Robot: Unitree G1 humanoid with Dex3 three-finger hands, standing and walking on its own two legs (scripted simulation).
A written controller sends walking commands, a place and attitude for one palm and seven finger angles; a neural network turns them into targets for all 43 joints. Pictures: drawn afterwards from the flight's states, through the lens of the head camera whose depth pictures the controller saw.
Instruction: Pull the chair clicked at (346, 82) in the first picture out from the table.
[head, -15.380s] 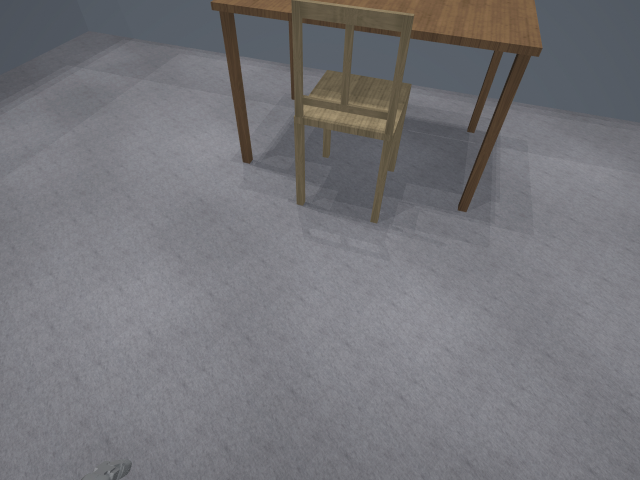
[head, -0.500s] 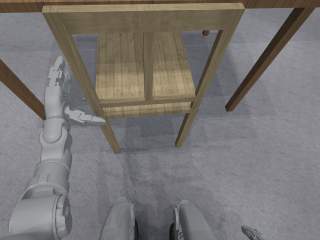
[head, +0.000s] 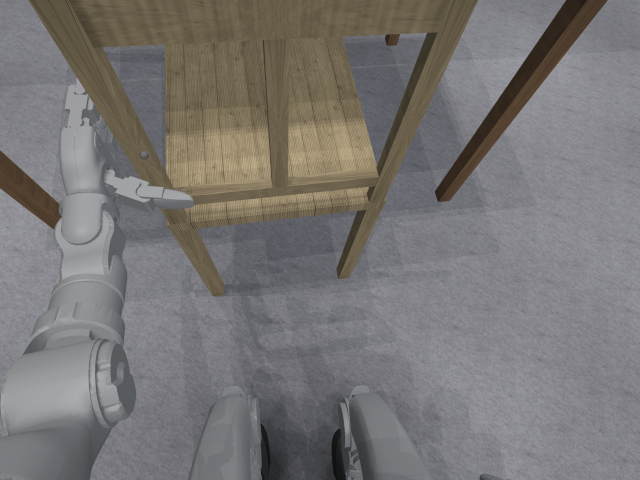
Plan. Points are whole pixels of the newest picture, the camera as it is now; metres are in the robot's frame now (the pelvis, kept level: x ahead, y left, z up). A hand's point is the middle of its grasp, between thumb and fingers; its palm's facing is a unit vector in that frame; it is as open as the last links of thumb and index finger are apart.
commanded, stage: push the fingers through the gap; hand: left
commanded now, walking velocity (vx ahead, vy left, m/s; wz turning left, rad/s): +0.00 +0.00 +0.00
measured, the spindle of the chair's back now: (278, 125) +0.54 +0.02 +0.04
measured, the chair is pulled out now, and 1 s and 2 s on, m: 0.00 0.00 0.04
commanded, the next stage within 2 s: hook a spindle and tug to test in 0.24 s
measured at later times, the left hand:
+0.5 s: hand (145, 165) +0.48 +0.18 +0.04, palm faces +0.11 -0.99 -0.02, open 16.7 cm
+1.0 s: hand (146, 160) +0.49 +0.18 +0.03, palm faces +0.12 -0.99 -0.03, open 9.6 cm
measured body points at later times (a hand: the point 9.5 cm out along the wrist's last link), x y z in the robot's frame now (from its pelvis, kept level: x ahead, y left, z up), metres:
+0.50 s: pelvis +0.00 +0.00 +0.01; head +0.14 +0.02 +0.43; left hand +0.47 +0.23 +0.04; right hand +0.06 -0.26 -0.11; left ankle +0.05 +0.10 -0.61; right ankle +0.01 -0.12 -0.61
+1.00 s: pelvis +0.00 +0.00 +0.00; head +0.15 +0.02 +0.43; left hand +0.48 +0.23 +0.04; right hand +0.04 -0.26 -0.12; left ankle +0.05 +0.10 -0.61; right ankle +0.01 -0.12 -0.61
